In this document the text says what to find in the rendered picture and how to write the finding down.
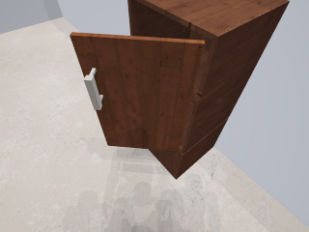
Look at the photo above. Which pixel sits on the handle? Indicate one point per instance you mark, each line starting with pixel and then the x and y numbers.
pixel 92 89

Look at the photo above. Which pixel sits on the cupboard door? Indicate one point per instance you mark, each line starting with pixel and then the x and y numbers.
pixel 147 85

